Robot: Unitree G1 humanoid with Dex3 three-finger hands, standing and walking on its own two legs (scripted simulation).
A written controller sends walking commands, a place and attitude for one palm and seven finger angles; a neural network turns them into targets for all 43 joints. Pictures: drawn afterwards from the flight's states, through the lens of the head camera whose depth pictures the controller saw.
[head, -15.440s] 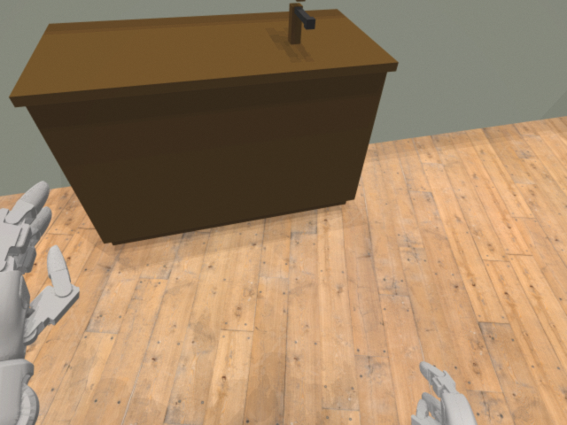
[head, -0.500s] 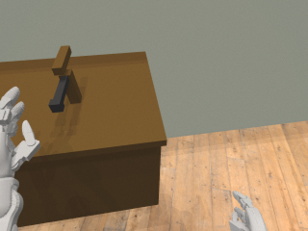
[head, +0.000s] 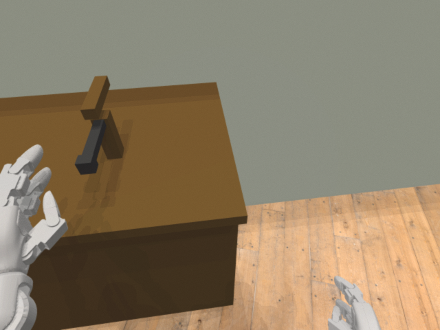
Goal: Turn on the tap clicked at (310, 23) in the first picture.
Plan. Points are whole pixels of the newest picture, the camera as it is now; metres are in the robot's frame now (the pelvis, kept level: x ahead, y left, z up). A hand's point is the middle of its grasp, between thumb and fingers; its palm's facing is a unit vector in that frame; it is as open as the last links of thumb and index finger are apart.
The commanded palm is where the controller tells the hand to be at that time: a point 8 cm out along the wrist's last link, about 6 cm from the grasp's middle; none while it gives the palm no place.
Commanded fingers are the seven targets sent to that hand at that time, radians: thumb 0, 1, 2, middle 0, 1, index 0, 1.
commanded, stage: turn the palm inward beside the body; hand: left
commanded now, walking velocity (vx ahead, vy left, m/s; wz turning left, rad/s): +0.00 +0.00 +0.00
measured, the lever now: (87, 164) +0.35 +0.31 +0.13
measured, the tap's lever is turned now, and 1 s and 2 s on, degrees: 0 0 0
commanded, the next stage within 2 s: reach beside the lever's end, fingers flat in 1.26 s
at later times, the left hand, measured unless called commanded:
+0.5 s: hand (56, 234) +0.18 +0.25 +0.17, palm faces +0.44 -0.88 -0.18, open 7.4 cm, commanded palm +0.12 +0.28 +0.18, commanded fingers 0.00 0.90 0.90 -0.20 -0.30 -0.20 -0.30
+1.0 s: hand (73, 241) +0.17 +0.22 +0.17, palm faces +0.46 -0.88 -0.14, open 7.4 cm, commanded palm +0.11 +0.26 +0.18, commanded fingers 0.00 0.90 0.90 -0.20 -0.30 -0.20 -0.30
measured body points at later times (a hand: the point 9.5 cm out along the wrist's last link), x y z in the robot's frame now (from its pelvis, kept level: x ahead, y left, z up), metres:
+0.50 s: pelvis -0.01 +0.01 +0.00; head -0.03 +0.00 +0.45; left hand +0.15 +0.29 +0.18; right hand +0.20 -0.19 -0.07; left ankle -0.05 +0.11 -0.72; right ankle +0.03 -0.08 -0.72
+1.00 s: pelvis -0.01 -0.01 +0.00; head -0.04 -0.04 +0.45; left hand +0.14 +0.26 +0.18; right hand +0.20 -0.22 -0.07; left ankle -0.05 +0.11 -0.72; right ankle +0.03 -0.08 -0.72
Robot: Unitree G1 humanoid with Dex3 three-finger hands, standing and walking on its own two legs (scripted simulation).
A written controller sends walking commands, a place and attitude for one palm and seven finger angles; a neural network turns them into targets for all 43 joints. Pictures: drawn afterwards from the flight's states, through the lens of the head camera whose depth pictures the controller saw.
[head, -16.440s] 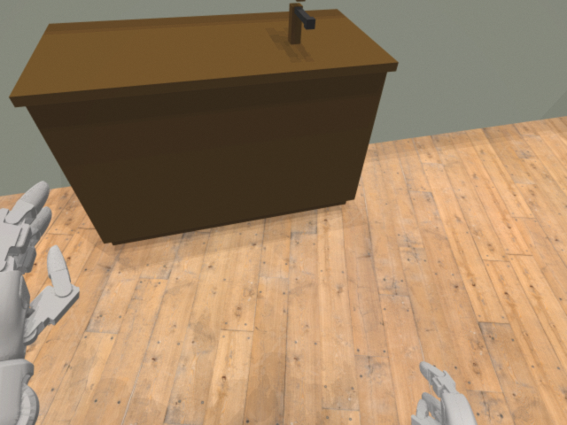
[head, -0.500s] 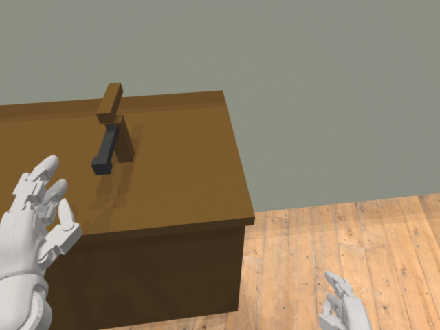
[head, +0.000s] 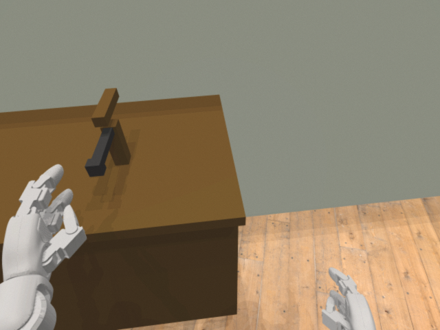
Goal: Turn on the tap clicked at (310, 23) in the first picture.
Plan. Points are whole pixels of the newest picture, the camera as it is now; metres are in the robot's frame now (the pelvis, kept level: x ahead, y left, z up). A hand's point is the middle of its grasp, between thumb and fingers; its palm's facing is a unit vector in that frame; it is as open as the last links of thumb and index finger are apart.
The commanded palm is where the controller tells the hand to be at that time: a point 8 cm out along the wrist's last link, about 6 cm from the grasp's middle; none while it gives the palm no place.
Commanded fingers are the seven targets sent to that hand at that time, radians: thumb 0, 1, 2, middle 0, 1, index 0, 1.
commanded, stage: turn the palm inward beside the body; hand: left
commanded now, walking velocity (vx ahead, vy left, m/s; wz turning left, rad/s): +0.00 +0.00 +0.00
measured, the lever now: (95, 167) +0.36 +0.31 +0.12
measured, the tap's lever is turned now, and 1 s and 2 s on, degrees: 0 0 0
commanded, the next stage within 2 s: reach beside the lever's end, fingers flat in 0.26 s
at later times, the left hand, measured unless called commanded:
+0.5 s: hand (82, 228) +0.20 +0.23 +0.16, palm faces +0.45 -0.88 -0.12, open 7.4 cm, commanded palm +0.15 +0.28 +0.17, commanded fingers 0.00 0.90 0.90 -0.20 -0.30 -0.20 -0.30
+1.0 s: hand (85, 215) +0.23 +0.25 +0.15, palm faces +0.45 -0.89 -0.11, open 7.5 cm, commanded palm +0.18 +0.30 +0.15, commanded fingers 0.00 0.90 0.90 -0.19 -0.27 -0.19 -0.27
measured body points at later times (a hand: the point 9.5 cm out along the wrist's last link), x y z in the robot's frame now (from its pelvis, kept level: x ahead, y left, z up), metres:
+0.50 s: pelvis +0.01 +0.00 +0.00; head -0.02 -0.02 +0.45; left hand +0.17 +0.28 +0.17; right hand +0.22 -0.21 -0.07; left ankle -0.03 +0.13 -0.73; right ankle +0.04 -0.07 -0.73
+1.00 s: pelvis +0.00 +0.01 +0.00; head -0.02 +0.00 +0.45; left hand +0.20 +0.30 +0.16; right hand +0.20 -0.20 -0.08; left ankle -0.03 +0.13 -0.73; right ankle +0.04 -0.07 -0.73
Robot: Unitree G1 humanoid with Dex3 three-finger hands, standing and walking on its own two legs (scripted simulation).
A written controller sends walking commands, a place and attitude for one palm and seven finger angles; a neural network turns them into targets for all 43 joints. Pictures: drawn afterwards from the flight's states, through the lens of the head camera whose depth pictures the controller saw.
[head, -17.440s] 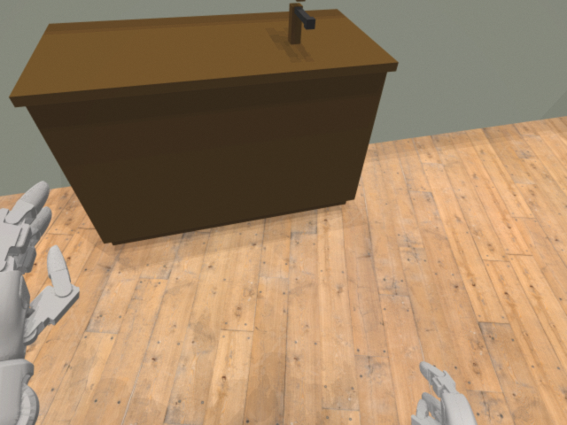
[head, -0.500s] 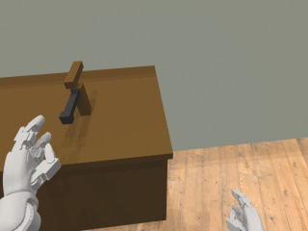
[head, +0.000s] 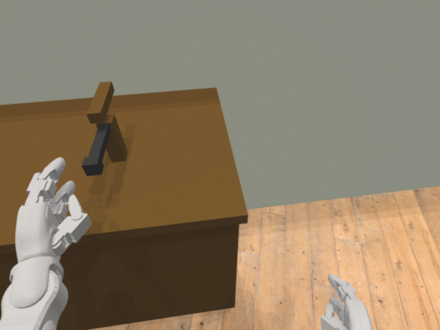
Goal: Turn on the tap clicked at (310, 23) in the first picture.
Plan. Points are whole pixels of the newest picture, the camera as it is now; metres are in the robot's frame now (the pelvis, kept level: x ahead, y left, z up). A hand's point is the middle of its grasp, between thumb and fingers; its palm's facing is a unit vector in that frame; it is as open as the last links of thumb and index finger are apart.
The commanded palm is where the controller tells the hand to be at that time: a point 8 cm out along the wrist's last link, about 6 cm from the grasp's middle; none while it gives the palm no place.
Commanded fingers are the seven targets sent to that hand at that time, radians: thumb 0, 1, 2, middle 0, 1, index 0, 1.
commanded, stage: reach beside the lever's end, fingers flat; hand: left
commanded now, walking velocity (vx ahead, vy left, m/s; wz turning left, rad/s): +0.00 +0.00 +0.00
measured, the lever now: (93, 165) +0.36 +0.30 +0.12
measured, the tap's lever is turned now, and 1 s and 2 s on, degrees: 0 0 0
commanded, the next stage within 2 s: push the lever round in 1.56 s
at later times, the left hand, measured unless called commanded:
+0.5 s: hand (79, 205) +0.26 +0.27 +0.13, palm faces +0.49 -0.87 -0.10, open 7.6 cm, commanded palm +0.22 +0.32 +0.13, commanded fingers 0.00 0.90 0.90 -0.17 -0.20 -0.17 -0.20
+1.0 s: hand (73, 190) +0.30 +0.31 +0.12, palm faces +0.51 -0.85 -0.09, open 7.8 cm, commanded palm +0.26 +0.35 +0.12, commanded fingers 0.00 0.90 0.90 -0.15 -0.15 -0.15 -0.15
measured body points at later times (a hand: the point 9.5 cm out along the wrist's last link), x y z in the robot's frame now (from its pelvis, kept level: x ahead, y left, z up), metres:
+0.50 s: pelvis +0.00 +0.00 +0.00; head -0.01 -0.02 +0.45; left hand +0.23 +0.31 +0.14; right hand +0.19 -0.23 -0.08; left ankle -0.04 +0.11 -0.73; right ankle +0.04 -0.09 -0.73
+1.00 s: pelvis +0.01 +0.00 +0.00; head +0.01 +0.00 +0.45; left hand +0.27 +0.35 +0.12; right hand +0.18 -0.24 -0.09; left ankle -0.04 +0.11 -0.73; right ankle +0.04 -0.09 -0.73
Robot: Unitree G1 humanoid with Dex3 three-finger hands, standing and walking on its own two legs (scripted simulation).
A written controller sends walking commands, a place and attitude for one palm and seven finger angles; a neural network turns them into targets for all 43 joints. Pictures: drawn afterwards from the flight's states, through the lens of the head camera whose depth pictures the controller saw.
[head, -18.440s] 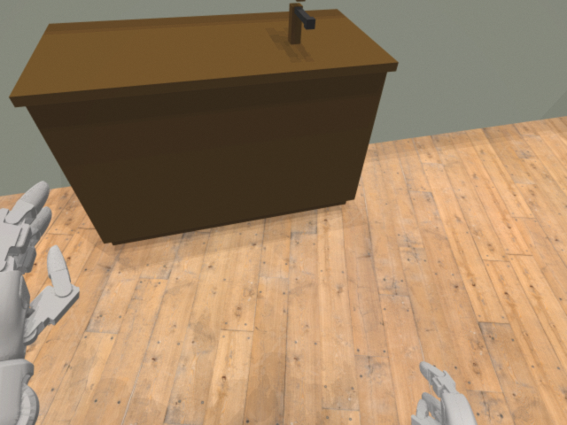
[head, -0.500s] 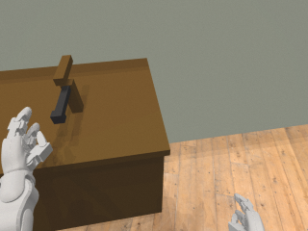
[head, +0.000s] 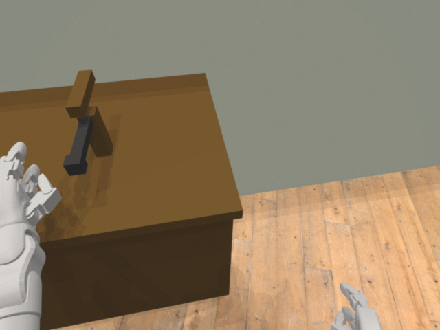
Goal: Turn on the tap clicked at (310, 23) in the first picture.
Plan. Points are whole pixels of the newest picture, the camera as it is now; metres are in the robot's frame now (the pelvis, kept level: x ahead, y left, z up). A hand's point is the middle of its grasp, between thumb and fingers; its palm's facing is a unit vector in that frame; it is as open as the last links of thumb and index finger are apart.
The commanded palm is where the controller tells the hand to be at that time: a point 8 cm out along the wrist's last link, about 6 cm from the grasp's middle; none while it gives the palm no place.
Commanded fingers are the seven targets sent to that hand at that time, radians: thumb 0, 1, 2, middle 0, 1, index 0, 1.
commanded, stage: reach beside the lever's end, fingers flat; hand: left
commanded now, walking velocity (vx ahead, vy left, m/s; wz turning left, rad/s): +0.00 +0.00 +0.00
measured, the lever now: (75, 164) +0.35 +0.30 +0.12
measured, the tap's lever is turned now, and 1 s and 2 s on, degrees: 0 0 18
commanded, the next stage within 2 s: push the lever round in 0.56 s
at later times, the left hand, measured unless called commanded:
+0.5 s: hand (61, 193) +0.30 +0.31 +0.11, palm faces +0.51 -0.86 -0.08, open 7.8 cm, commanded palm +0.25 +0.35 +0.11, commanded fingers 0.00 0.90 0.90 -0.15 -0.15 -0.15 -0.15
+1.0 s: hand (73, 188) +0.31 +0.29 +0.11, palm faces +0.50 -0.86 -0.08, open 7.8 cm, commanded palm +0.26 +0.33 +0.11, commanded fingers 0.00 0.90 0.90 -0.15 -0.15 -0.15 -0.15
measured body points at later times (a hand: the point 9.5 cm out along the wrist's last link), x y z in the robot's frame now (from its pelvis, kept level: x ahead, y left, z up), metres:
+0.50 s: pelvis +0.01 +0.01 +0.00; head +0.02 +0.00 +0.45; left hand +0.26 +0.35 +0.11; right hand +0.16 -0.24 -0.10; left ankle -0.04 +0.11 -0.73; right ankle +0.03 -0.09 -0.73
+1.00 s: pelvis +0.00 +0.00 +0.00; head +0.01 -0.01 +0.45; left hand +0.28 +0.34 +0.11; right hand +0.16 -0.25 -0.10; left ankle -0.04 +0.11 -0.73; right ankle +0.03 -0.09 -0.73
